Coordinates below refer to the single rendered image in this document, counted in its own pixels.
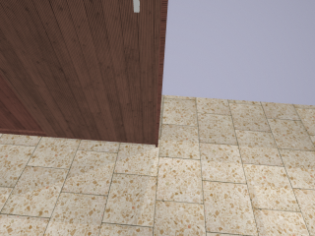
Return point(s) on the wardrobe door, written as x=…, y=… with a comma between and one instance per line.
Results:
x=85, y=69
x=13, y=113

